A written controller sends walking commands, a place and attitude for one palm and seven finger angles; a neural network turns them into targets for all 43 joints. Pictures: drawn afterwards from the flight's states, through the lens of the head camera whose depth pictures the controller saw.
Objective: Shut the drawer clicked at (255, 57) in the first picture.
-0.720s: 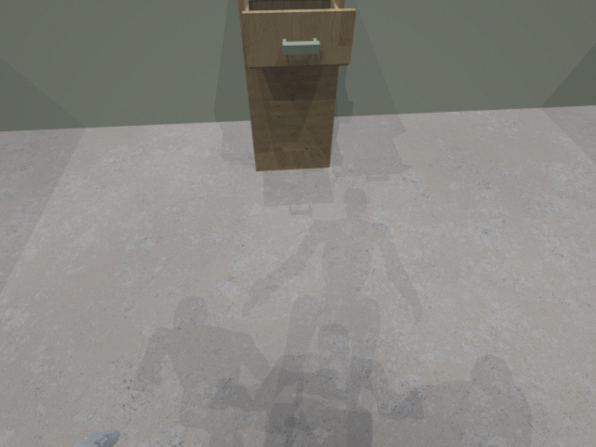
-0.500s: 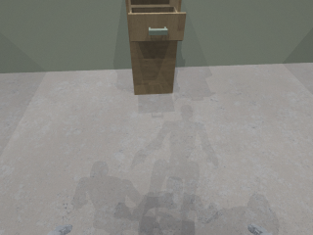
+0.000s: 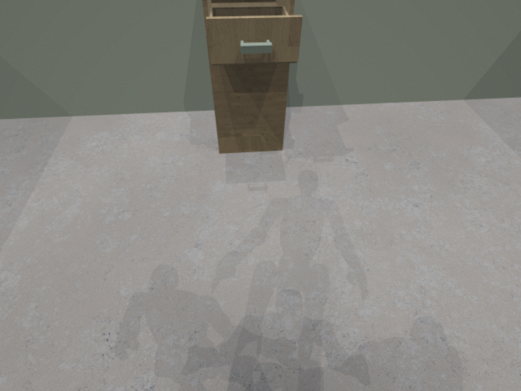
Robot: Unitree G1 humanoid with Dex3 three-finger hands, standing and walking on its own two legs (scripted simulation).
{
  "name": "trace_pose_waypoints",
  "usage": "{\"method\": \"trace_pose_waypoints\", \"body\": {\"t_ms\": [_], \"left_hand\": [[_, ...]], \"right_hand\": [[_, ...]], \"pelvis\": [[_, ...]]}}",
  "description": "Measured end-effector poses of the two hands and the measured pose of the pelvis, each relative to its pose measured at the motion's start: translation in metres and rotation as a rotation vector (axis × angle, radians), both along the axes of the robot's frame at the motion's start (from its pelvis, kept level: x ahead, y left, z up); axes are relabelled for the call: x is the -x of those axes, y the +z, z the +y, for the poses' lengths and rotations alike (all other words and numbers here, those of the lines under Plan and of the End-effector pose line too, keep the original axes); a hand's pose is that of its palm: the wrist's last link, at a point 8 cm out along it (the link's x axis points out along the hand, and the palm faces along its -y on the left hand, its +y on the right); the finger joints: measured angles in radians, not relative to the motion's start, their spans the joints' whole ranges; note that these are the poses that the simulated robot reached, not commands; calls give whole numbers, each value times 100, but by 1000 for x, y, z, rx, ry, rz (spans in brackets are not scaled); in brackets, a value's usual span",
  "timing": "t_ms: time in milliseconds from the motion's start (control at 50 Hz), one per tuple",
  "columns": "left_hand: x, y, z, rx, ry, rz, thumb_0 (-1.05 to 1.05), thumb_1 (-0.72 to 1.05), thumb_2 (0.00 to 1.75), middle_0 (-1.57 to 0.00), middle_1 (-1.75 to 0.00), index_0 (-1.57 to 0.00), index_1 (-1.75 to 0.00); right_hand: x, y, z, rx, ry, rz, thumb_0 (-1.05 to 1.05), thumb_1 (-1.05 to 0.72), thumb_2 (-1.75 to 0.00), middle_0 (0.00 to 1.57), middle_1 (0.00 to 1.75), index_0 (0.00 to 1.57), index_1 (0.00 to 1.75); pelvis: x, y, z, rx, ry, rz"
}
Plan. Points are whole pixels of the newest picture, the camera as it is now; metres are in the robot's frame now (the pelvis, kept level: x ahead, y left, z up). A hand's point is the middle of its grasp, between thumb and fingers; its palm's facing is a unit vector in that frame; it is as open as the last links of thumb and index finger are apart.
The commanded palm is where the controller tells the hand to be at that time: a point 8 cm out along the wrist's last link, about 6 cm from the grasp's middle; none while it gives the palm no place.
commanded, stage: stand and wait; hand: left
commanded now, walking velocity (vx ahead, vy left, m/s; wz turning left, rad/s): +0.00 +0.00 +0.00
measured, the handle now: (255, 45) +1.21 +0.09 +0.00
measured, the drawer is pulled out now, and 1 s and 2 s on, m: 0.29 0.29 0.29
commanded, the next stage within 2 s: look at it before walking up in 0.10 s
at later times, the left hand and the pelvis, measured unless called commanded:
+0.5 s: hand out of the picture +0.07 +0.24 -0.15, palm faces -0.03 -0.95 -0.32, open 7.4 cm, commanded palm none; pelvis -0.01 +0.00 +0.00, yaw +0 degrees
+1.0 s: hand out of the picture +0.05 +0.23 -0.17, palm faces -0.05 -0.96 -0.28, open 7.4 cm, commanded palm none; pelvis +0.01 +0.00 +0.00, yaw -3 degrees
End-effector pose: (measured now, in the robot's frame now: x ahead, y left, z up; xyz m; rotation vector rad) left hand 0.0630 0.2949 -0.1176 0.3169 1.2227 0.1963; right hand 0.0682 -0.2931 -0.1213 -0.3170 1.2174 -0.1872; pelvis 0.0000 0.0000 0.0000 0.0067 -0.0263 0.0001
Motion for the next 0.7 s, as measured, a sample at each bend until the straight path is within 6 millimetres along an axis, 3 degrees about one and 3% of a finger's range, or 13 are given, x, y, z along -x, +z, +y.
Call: {"method": "trace_pose_waypoints", "body": {"t_ms": [320, 700], "left_hand": [[-4, 2, -7, 12, -19, -39, 1, 90, 90, -21, -30, -20, -30], [11, -3, -3, 19, -8, 10, 1, 90, 90, -21, -30, -20, -30]], "right_hand": [[6, 1, 2, -14, -5, -22, 1, -90, -90, 21, 29, 20, 30], [12, 3, 4, -3, -9, 2, 1, -90, -90, 21, 29, 20, 30]], "pelvis": [[9, 1, -2, 0, -4, -5], [10, 2, 2, 2, -6, 0]]}}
